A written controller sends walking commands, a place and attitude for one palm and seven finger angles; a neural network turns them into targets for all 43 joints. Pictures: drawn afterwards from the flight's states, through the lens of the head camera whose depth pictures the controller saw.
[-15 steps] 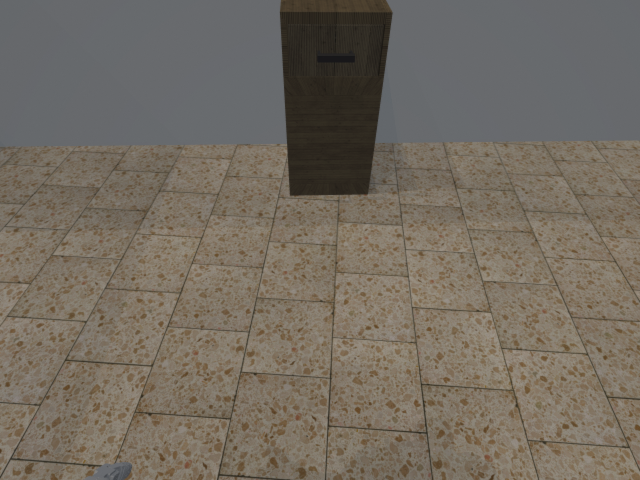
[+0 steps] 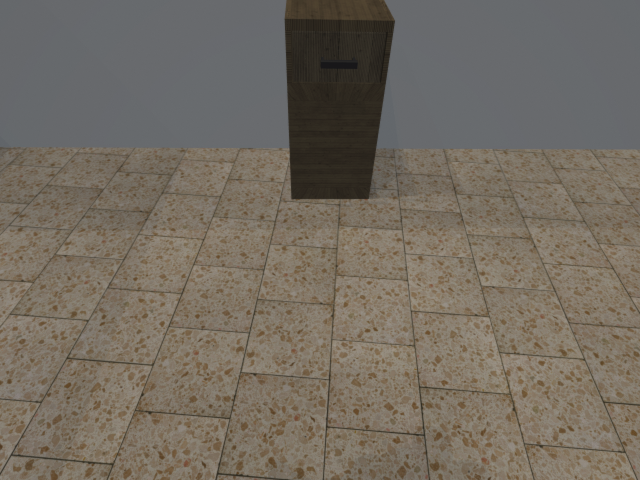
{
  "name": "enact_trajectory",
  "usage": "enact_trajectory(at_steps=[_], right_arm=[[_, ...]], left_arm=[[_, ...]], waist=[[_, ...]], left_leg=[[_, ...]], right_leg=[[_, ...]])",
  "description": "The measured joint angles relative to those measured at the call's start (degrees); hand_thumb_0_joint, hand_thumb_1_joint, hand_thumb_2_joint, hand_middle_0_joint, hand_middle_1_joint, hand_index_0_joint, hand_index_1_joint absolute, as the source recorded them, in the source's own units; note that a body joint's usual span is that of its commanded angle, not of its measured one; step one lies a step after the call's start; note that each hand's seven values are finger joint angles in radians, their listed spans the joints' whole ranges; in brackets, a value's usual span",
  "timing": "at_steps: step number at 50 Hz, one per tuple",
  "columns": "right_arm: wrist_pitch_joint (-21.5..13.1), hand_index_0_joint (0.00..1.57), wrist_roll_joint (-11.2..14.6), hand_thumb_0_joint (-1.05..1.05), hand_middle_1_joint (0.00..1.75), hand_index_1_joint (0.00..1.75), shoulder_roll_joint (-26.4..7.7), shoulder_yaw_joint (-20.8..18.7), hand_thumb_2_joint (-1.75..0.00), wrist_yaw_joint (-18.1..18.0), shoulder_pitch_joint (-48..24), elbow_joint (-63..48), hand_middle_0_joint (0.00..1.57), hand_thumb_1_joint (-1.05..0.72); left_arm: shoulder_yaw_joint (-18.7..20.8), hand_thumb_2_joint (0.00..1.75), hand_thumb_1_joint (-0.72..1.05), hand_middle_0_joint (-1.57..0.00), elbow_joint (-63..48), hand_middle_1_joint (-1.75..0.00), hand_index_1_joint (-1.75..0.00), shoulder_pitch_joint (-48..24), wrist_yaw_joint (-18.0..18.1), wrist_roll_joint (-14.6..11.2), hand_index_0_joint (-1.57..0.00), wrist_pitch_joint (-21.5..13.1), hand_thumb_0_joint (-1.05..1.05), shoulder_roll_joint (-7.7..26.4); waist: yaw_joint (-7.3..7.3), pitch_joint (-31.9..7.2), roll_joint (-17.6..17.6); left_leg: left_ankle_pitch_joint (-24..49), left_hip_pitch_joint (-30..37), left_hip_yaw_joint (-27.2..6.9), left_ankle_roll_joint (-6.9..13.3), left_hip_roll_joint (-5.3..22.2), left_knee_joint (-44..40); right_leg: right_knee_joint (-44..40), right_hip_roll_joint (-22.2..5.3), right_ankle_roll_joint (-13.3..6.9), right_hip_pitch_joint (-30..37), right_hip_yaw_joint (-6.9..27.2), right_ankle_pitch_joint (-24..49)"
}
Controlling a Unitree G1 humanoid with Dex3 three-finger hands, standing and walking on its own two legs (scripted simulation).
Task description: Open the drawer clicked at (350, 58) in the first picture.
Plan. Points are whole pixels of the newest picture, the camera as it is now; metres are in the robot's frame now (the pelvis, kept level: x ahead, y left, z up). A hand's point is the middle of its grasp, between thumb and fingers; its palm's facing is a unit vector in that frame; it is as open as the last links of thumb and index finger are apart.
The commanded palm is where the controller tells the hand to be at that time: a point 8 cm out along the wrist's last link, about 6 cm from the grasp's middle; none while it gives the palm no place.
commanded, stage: stand and wait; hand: left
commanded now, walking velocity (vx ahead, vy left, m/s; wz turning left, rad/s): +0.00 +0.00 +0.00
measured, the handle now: (338, 61) +1.51 +0.03 -0.08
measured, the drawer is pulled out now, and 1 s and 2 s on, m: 0.00 0.00 0.00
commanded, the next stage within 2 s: look at it before walking up in 0.52 s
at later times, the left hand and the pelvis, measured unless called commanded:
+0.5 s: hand out of the picture +0.05 +0.25 -0.16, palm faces -0.02 -0.94 -0.33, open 7.4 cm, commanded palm none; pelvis -0.01 +0.00 +0.00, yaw +0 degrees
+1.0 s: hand out of the picture +0.07 +0.25 -0.15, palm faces -0.02 -0.94 -0.33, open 7.4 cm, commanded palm none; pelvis +0.00 +0.00 +0.01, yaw +0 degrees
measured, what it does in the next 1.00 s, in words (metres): stands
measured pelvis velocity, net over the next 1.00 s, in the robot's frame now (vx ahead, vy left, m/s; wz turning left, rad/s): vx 0.00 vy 0.00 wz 0.00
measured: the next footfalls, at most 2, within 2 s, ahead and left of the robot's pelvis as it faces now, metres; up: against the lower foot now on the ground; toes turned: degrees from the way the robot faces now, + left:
right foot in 1.68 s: +0.13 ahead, -0.15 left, +0.00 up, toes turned -16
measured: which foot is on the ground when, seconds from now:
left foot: down 0.00-1.00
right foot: down 0.00-1.00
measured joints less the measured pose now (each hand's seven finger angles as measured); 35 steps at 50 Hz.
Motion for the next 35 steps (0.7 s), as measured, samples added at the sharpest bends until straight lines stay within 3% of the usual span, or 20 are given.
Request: enact_trajectory(at_steps=[35], right_arm=[[-0.1, 0.21, 0.4, 0.00, 0.30, 0.30, -0.4, -0.2, -0.89, 0.1, 0.8, 5.3, 0.20, -0.90]], left_arm=[[0.3, 0.89, 0.91, -0.21, 4.0, -0.30, -0.30, -0.3, 0.1, 0.1, -0.20, -0.4, 0.00, 0.5]], waist=[[-0.28, 0.9, -0.1]], left_leg=[[2.2, 0.9, 0.1, -0.1, 0.2, -3.5]], right_leg=[[-3.8, 0.2, 0.0, 1.0, 0.1, 2.4]])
